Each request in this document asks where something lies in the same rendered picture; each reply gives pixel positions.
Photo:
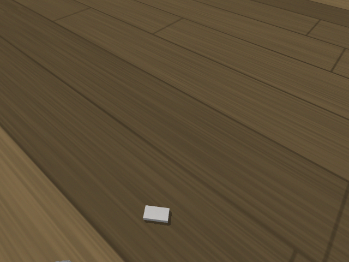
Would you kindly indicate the small box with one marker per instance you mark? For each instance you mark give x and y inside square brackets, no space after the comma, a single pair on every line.
[158,214]

